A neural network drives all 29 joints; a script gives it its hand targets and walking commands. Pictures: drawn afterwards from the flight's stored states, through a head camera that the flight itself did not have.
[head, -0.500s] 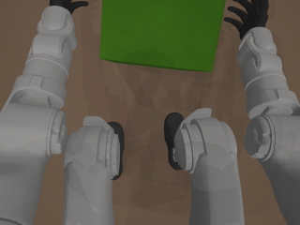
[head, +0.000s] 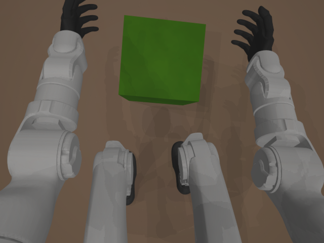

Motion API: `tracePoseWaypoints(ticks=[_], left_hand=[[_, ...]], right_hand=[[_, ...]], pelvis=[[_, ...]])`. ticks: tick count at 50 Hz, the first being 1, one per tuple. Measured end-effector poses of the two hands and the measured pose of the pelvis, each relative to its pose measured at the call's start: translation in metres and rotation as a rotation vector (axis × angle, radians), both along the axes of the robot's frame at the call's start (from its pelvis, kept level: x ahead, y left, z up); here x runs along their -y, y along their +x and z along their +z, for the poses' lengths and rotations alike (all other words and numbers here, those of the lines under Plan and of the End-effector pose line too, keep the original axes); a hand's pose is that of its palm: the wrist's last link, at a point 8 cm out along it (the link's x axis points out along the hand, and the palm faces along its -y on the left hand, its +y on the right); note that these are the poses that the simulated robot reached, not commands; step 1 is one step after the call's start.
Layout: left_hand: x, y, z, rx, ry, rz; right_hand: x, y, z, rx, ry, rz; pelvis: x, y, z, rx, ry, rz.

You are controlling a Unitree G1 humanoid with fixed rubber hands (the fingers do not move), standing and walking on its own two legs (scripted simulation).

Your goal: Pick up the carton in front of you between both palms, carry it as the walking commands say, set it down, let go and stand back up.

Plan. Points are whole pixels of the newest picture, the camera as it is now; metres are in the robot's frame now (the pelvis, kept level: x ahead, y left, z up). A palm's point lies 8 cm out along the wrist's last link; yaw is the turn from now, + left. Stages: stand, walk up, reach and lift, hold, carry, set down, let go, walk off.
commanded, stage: set down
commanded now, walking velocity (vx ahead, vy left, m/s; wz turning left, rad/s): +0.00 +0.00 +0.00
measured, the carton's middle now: (159, 69) +0.51 -0.04 -0.34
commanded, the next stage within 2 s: let go in 0.54 s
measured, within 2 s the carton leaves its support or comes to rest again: neither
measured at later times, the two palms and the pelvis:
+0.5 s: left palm out of the picture +0.55 +0.15 +0.04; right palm out of the picture +0.49 -0.25 +0.04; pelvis +0.03 +0.00 +0.14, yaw +0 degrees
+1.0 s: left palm out of the picture +0.43 +0.18 +0.15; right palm out of the picture +0.39 -0.26 +0.16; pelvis +0.09 -0.01 +0.26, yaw +0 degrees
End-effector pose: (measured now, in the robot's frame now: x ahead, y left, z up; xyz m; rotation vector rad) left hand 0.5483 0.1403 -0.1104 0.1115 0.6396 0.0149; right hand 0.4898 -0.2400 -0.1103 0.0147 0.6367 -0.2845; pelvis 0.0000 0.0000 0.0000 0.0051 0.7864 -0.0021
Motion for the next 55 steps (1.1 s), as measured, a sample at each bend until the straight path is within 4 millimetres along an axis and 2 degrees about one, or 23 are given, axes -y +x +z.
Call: tracePoseWaypoints(ticks=[8, 24, 32, 36, 44, 49, 55], left_hand=[[-0.004, -0.001, 0.041, 0.011, 0.004, -0.013], [-0.009, -0.002, 0.146, 0.006, -0.002, -0.024], [-0.013, -0.010, 0.183, -0.010, 0.018, -0.019], [-0.018, -0.028, 0.197, -0.033, 0.058, -0.002], [-0.033, -0.092, 0.232, -0.096, 0.097, 0.031], [-0.041, -0.115, 0.258, -0.102, 0.090, 0.027], [-0.051, -0.145, 0.286, -0.106, 0.082, 0.020]], right_hand=[[0.005, -0.001, 0.044, 0.007, -0.007, 0.008], [0.008, -0.003, 0.148, 0.012, 0.004, 0.021], [0.007, -0.007, 0.185, -0.008, -0.013, 0.055], [0.006, -0.019, 0.199, -0.048, -0.043, 0.115], [0.013, -0.069, 0.237, -0.142, -0.085, 0.207], [0.019, -0.093, 0.266, -0.154, -0.087, 0.216], [0.014, -0.125, 0.297, -0.155, -0.079, 0.213]], pelvis=[[-0.001, 0.006, 0.038, -0.027, -0.005, 0.003], [-0.002, 0.025, 0.133, -0.023, -0.002, -0.002], [0.000, 0.035, 0.173, -0.002, -0.001, 0.000], [0.002, 0.043, 0.194, 0.025, 0.003, 0.001], [0.008, 0.070, 0.238, 0.149, 0.008, 0.001], [0.011, 0.086, 0.257, 0.231, 0.007, -0.001], [0.012, 0.103, 0.277, 0.330, 0.002, -0.004]])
